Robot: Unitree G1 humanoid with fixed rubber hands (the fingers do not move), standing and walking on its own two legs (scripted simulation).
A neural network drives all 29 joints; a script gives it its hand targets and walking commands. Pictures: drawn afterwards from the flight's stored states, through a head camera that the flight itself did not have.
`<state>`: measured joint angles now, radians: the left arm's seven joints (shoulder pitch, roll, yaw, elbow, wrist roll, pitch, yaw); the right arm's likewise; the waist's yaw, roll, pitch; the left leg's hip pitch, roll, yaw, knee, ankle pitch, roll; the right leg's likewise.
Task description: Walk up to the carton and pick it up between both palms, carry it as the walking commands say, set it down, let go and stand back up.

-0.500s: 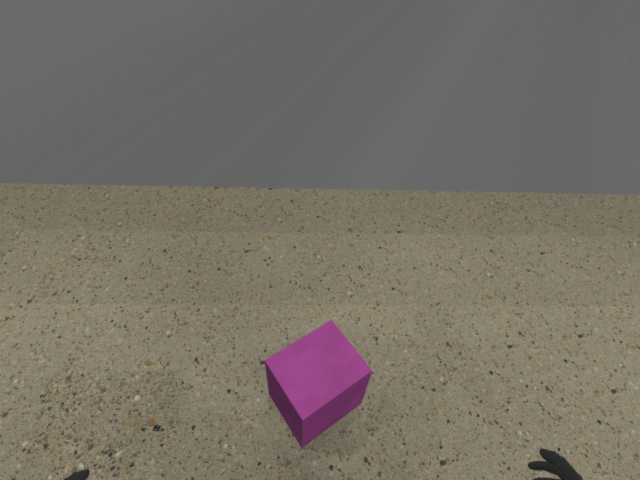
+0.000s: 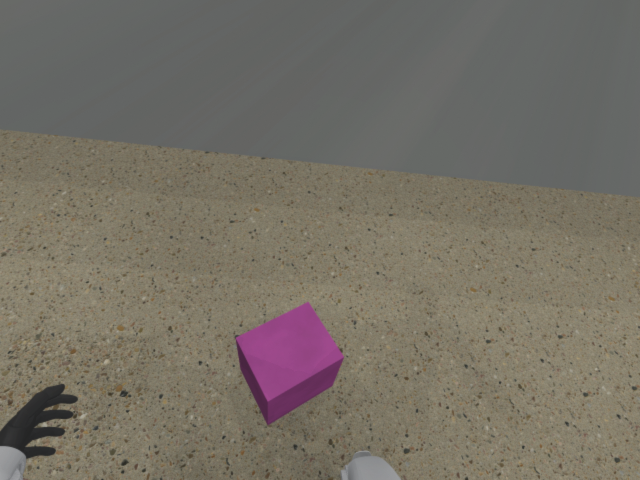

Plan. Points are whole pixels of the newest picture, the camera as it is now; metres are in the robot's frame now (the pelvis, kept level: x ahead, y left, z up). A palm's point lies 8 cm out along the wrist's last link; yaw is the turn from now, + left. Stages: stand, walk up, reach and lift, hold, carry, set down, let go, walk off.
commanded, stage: walk up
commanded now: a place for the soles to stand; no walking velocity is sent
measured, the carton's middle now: (288, 363) +0.50 +0.00 -0.64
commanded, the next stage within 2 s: none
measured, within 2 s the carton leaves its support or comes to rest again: neither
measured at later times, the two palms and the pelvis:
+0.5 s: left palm out of the picture +0.12 +0.20 -0.11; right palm out of the picture +0.22 -0.52 -0.04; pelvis +0.09 -0.16 -0.02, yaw +16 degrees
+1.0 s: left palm out of the picture +0.01 +0.11 -0.08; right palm (557, 301) +0.41 -0.46 -0.10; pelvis +0.13 -0.24 -0.02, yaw +31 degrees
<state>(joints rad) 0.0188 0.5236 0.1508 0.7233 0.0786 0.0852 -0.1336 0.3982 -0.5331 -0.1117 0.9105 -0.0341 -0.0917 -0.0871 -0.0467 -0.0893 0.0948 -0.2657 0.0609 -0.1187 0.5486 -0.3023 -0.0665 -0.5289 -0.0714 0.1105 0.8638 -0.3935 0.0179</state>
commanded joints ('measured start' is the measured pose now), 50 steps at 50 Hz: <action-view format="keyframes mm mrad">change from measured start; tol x32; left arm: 1 -9 116 42 -105 -10 -17 -3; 50 318 117 -53 2 -89 -141 175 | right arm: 1 -59 -288 -56 -115 -10 -11 -15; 15 290 -326 -94 -74 -27 -39 -55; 50 -226 -155 -9 -224 27 85 94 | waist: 1 68 307 -106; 5 162 -231 -145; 15 -32 297 -84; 27 83 329 -91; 30 95 -185 -88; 50 83 177 -123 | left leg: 1 -121 170 -158 -74 130 239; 6 -494 -51 66 680 -263 98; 13 83 -24 152 47 -36 127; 16 193 426 -713 -232 -236 334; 23 -175 140 -153 24 244 276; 31 -496 -126 -80 787 -302 87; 50 -49 102 -177 64 329 292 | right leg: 1 155 26 -59 -76 -41 -12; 6 349 -317 388 -648 -418 -247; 20 -186 -57 -3 342 -29 -19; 28 286 97 -215 -122 -47 -34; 31 168 -393 575 -573 -198 -281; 43 284 -287 27 -214 506 -198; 47 28 2 -173 83 -229 -14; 50 193 4 -173 -182 -33 -49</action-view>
